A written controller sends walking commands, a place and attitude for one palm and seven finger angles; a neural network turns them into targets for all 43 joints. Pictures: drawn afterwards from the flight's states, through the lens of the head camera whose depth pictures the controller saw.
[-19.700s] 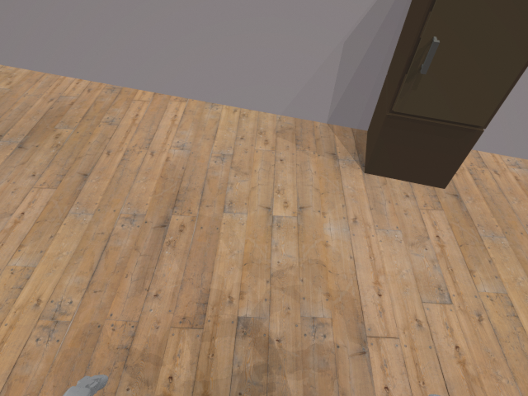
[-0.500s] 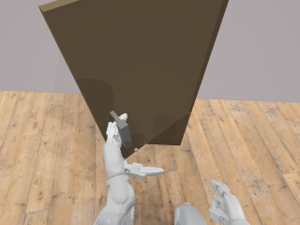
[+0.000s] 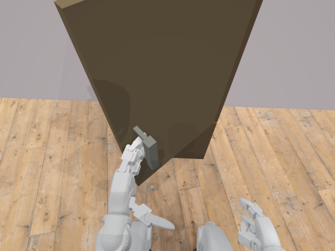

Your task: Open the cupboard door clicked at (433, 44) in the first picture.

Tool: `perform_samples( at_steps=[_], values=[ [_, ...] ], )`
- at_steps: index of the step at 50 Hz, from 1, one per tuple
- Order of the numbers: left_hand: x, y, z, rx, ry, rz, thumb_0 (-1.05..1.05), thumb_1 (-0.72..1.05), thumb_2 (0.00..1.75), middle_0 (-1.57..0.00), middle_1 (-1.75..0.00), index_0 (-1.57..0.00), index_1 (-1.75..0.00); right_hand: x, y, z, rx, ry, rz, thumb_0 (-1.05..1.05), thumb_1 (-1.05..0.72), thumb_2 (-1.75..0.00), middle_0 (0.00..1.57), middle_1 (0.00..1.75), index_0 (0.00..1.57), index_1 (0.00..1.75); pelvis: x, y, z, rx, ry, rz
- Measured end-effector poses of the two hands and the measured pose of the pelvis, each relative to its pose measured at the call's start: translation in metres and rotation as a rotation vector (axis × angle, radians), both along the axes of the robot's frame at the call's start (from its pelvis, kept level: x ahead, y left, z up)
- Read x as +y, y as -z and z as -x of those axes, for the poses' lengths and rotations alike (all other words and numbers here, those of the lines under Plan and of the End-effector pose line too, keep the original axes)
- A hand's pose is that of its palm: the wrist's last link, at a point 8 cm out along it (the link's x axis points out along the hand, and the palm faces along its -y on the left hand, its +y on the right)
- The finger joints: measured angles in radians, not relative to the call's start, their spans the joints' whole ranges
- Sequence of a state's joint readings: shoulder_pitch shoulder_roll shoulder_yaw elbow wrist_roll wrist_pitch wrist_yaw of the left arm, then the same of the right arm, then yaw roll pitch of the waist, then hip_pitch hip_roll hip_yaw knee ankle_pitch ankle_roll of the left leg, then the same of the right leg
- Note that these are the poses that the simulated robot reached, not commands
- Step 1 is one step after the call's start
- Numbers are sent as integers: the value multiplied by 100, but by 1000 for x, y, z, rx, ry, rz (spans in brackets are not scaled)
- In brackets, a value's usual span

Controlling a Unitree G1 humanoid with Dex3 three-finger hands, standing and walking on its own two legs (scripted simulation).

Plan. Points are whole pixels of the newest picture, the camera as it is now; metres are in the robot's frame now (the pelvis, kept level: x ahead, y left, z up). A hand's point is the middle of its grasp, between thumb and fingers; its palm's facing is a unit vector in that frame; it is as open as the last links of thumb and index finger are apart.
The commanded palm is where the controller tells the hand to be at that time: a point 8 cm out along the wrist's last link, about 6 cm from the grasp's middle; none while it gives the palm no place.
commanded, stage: slide the hand sideways off the handle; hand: left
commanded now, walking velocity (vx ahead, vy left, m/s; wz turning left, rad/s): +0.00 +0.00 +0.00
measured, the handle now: (146, 148) +0.34 +0.07 +0.04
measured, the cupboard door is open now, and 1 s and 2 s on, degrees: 45 44 44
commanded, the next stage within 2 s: draw the hand back to the body in 0.66 s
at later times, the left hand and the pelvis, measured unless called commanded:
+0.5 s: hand (123, 207) +0.21 +0.11 +0.04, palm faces +0.02 -1.00 -0.01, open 16.2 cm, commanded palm +0.18 +0.16 +0.04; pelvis +0.01 -0.01 -0.01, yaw +1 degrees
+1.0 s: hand (92, 210) +0.19 +0.15 +0.09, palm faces +0.01 -1.00 -0.06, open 16.3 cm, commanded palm +0.16 +0.20 +0.09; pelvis +0.00 -0.01 +0.01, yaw +0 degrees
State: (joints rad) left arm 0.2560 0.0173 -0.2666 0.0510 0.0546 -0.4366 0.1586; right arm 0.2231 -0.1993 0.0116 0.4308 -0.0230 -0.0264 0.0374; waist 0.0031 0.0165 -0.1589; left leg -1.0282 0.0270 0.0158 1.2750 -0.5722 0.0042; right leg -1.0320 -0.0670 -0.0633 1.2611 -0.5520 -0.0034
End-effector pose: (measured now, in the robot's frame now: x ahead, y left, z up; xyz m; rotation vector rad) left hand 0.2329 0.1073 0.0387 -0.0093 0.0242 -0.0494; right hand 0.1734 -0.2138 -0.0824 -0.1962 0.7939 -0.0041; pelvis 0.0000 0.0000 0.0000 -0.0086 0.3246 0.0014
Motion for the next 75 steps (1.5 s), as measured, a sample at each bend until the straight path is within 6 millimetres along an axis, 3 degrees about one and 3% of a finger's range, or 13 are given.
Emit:
perform_samples(
  at_steps=[9,21,33,41,46,52,63,69,75],
  values=[
    [16,-3,13,22,-14,8,-1,-50,30,-16,-30,-18,-32,3,-4,-18,-33,-6,-4,1,-90,-90,20,30,21,30,-3,0,-8,11,-2,3],
    [44,-1,40,46,-56,-18,-1,-50,30,-16,-30,-19,-32,-10,-2,-34,-67,-3,22,1,-90,-90,20,30,21,30,-11,7,-12,22,-11,8],
    [63,1,53,56,-37,-25,-1,-50,30,-15,-30,-15,-30,-18,6,-30,-72,40,38,1,-90,-90,20,30,21,30,-14,15,-8,26,-12,15],
    [66,-2,57,30,-31,-3,-1,-50,30,-15,-30,-15,-30,-18,4,-23,-95,48,49,1,-90,-90,20,30,21,30,-12,18,-2,20,-12,21],
    [78,-26,57,-4,-24,-50,-1,-50,30,-15,-30,-15,-30,-14,-4,-17,-90,71,38,2,-90,-90,20,30,21,30,-9,10,-1,-13,-11,24],
    [98,-63,63,-2,-68,-60,-1,-50,30,-15,-30,-15,-30,-7,-31,-10,-105,97,16,2,-90,-90,20,30,21,30,-5,-14,-4,-65,-17,30],
    [111,-92,61,-2,-41,-69,-1,-48,31,-15,-30,-15,-30,-7,-72,-13,-175,92,54,1,-90,-90,20,30,21,30,3,-39,-13,-132,-20,36],
    [133,-123,59,66,-171,-273,-1,-37,36,-16,-30,-16,-30,-1,-86,-19,-172,124,49,2,-90,-90,20,30,21,30,7,-57,-25,-172,-6,27],
    [147,-146,66,128,-282,-367,0,-19,43,-17,-30,-16,-30,10,-95,-26,-176,108,25,1,-90,-90,20,30,20,30,13,-75,-34,-223,-2,21]
  ],
)
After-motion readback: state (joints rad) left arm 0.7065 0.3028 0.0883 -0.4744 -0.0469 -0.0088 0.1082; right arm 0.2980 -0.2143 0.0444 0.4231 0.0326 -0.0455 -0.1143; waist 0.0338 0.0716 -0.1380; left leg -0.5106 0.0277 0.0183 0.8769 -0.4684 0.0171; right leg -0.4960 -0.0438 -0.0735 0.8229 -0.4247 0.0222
